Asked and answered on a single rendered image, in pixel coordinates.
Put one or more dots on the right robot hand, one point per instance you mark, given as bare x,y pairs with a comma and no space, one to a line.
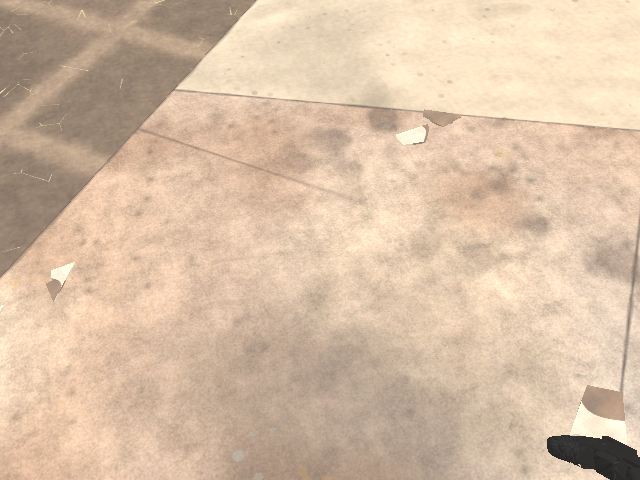
609,457

